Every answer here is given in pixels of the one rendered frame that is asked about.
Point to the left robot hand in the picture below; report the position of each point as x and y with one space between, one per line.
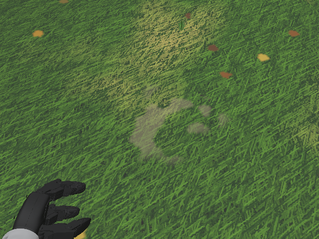
39 216

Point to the robot left forearm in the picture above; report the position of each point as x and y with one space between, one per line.
20 233

